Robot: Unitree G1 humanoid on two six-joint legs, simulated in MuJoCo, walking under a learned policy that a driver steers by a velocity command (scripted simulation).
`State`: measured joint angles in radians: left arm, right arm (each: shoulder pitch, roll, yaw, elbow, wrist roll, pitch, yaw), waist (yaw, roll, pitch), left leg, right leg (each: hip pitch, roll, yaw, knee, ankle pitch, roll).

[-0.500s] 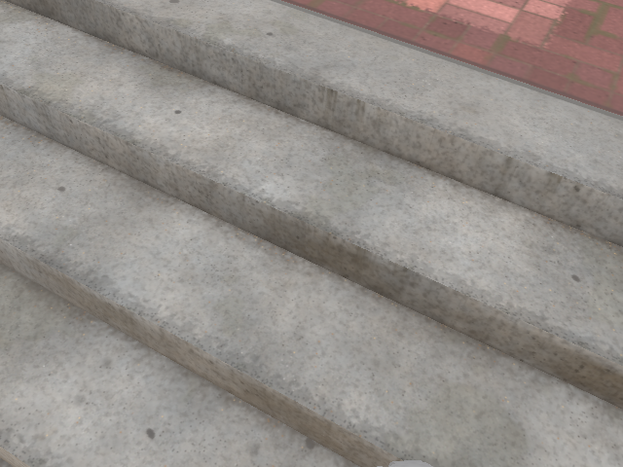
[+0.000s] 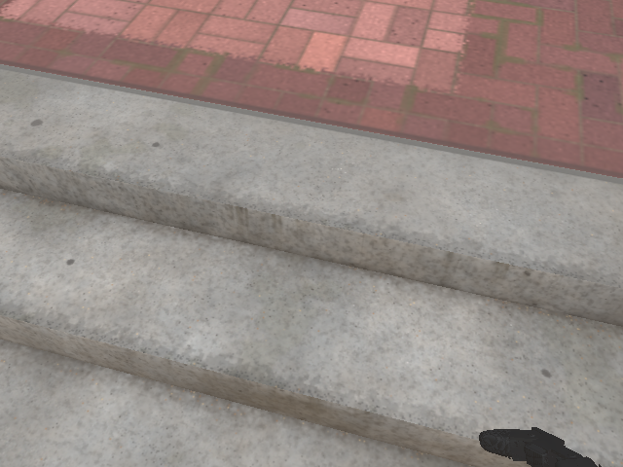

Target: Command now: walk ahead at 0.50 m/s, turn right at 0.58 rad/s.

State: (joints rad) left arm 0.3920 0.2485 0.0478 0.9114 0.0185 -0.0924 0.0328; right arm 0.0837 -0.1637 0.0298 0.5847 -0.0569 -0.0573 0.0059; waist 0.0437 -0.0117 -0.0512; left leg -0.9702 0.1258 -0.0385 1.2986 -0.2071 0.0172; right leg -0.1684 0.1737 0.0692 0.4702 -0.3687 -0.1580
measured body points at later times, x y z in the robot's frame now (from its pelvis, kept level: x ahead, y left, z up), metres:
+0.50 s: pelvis +0.36 +0.10 +0.11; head +0.38 +0.12 +0.56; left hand +0.61 +0.27 +0.03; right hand +0.29 -0.14 -0.02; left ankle +0.38 +0.18 -0.61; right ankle +0.38 -0.03 -0.39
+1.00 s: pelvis +0.61 +0.06 +0.22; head +0.61 +0.05 +0.67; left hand +0.69 +0.30 +0.09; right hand +0.72 -0.19 +0.11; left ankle +0.62 +0.19 -0.32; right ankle +0.62 +0.00 -0.50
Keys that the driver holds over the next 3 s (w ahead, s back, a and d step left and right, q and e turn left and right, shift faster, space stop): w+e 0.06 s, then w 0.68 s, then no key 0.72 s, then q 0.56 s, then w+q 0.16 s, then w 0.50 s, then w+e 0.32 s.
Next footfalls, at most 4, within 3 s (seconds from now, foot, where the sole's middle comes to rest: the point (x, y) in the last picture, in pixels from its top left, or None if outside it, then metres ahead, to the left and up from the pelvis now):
0.22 left None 0.42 0.18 -0.65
0.76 right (346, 343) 0.65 -0.01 -0.54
1.42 left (244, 179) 0.98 0.22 -0.42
2.06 right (312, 212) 0.89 0.06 -0.42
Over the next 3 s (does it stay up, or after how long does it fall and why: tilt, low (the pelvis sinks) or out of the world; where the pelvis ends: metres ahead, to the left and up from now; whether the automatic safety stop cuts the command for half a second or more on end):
stays up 0.99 0.20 0.32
